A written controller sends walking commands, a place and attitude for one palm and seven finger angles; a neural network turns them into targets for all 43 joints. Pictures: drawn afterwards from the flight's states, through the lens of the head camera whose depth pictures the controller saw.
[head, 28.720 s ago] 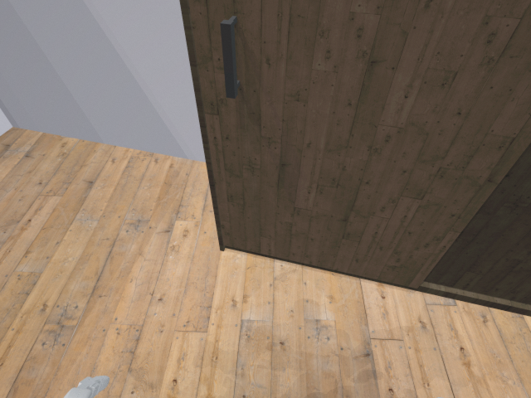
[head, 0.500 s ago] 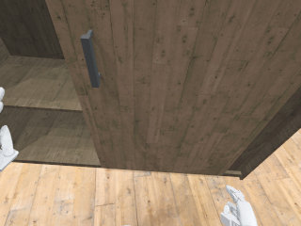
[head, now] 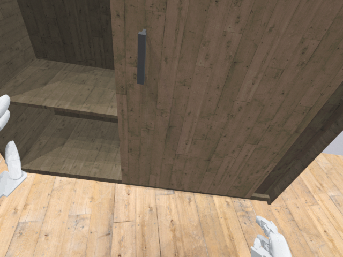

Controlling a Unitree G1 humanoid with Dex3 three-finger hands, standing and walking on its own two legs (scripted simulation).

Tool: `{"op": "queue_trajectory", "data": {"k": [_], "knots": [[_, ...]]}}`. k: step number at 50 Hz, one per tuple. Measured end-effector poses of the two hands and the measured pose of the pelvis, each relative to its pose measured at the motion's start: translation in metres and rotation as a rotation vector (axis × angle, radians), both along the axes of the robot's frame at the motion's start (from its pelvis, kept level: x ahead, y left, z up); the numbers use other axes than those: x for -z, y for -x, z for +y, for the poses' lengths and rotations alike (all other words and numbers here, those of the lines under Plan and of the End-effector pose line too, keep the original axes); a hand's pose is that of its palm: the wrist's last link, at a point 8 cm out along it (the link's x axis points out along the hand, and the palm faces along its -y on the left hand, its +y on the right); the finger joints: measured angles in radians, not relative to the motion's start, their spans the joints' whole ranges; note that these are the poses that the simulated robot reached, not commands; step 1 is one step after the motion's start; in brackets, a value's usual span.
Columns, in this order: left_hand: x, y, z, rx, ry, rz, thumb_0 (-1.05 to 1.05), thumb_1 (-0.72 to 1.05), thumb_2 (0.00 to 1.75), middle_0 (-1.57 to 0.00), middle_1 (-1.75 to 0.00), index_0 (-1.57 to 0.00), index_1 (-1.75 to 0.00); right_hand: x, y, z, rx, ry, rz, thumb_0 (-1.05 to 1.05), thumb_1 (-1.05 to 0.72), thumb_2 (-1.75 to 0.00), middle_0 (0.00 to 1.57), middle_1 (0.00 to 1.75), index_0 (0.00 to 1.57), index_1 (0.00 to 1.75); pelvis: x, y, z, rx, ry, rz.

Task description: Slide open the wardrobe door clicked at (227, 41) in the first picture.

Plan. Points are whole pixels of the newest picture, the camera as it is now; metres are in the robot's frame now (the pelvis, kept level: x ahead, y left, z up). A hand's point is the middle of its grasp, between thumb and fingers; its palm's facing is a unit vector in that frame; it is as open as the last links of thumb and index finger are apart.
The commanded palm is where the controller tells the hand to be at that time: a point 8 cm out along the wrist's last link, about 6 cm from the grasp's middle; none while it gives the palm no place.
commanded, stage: stop stepping back and stand still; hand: left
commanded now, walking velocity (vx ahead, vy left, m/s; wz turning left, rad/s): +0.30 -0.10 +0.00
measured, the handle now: (142, 57) +0.67 +0.20 +0.16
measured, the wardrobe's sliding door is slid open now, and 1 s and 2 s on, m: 0.66 0.66 0.66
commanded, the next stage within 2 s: let the arm hang, fingers relaxed in 1.72 s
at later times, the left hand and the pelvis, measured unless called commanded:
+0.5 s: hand out of the picture +0.04 +0.38 +0.20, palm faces +0.56 -0.80 -0.21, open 7.4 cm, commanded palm -0.02 +0.39 +0.19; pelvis -0.16 +0.09 -0.02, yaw -1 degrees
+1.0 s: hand out of the picture -0.01 +0.42 +0.16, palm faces +0.57 -0.75 -0.32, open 7.4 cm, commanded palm -0.07 +0.43 +0.19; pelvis -0.20 +0.13 +0.01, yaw +2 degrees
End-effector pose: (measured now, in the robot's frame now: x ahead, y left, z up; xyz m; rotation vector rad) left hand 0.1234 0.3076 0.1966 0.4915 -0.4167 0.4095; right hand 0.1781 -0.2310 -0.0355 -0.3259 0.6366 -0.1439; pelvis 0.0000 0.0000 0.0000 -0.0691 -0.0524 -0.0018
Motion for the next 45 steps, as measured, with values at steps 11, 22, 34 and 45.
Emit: {"op": "queue_trajectory", "data": {"k": [11,22,34,45], "knots": [[-0.007,0.037,0.029,0.033,0.131,0.053,0.02,0.89,0.9,-0.2,-0.3,-0.2,-0.3,-0.017,0.135,0.038,0.086,-0.056,0.082,0.01,-0.9,-0.9,0.2,0.3,0.2,0.3,-0.034,0.078,0.029,-0.007,0.041,-0.009],[-0.024,0.126,0.075,0.011,-0.059,-0.168,0.01,0.88,0.9,-0.21,-0.31,-0.21,-0.3,0.032,0.198,0.06,0.097,-0.031,0.116,0.01,-0.9,-0.9,0.2,0.3,0.2,0.3,0.009,0.149,0.068,0.017,-0.012,-0.012],[-0.014,0.157,0.079,0.101,0.019,0.001,0.02,0.89,0.9,-0.2,-0.3,-0.2,-0.3,0.018,0.262,0.124,0.056,-0.119,0.106,0.01,-0.9,-0.9,0.2,0.3,0.2,0.3,-0.014,0.199,0.097,-0.003,-0.004,-0.015],[-0.017,0.209,0.123,-0.165,-0.044,0.101,0.01,0.88,0.9,-0.21,-0.31,-0.21,-0.3,0.041,0.25,0.103,0.059,-0.086,0.177,0.02,-0.9,-0.9,0.2,0.3,0.2,0.3,-0.012,0.209,0.109,-0.013,-0.062,0.04]]}}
